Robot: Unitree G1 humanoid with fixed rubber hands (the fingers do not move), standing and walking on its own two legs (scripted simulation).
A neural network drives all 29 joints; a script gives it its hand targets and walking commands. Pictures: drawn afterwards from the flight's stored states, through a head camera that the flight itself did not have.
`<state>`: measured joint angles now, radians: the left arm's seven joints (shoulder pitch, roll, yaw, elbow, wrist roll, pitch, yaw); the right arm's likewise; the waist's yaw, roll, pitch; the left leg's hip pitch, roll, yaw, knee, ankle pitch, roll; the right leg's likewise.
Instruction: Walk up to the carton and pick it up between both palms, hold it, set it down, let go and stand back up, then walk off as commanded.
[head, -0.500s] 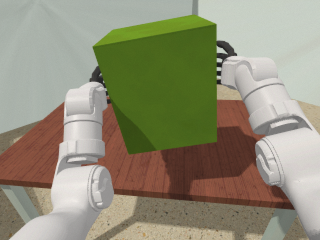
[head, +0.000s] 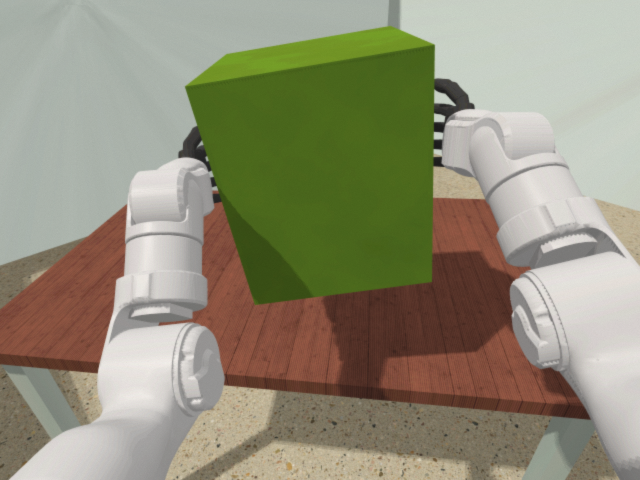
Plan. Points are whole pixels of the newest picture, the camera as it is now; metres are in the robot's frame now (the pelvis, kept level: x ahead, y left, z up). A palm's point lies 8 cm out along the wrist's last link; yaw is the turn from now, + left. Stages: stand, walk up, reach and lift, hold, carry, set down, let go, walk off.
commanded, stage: hold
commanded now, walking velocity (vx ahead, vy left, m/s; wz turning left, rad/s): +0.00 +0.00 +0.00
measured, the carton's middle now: (324, 162) +0.39 +0.00 +0.30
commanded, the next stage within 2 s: set down in 0.02 s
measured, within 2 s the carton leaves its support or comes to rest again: neither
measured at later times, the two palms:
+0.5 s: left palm (202, 179) +0.41 +0.16 +0.28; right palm (442, 160) +0.39 -0.14 +0.30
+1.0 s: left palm (217, 197) +0.44 +0.15 +0.24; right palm (438, 178) +0.41 -0.15 +0.27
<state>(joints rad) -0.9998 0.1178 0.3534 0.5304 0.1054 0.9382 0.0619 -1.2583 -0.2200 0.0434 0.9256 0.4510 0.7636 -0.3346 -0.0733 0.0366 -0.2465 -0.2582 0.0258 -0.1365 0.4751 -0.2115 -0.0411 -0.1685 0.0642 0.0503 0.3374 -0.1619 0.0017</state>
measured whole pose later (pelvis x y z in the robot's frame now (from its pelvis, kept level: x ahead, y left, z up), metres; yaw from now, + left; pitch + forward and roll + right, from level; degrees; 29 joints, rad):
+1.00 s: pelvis +0.02 +0.01 +0.00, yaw +1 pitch -1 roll -2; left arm -0.96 0.19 0.24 0.69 0.06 0.63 0.06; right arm -1.11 -0.12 -0.05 0.91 0.36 0.48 -0.31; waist -0.15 -0.02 -0.13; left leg -0.21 0.00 -0.13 0.44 -0.22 -0.02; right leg -0.11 0.03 0.03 0.31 -0.18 0.01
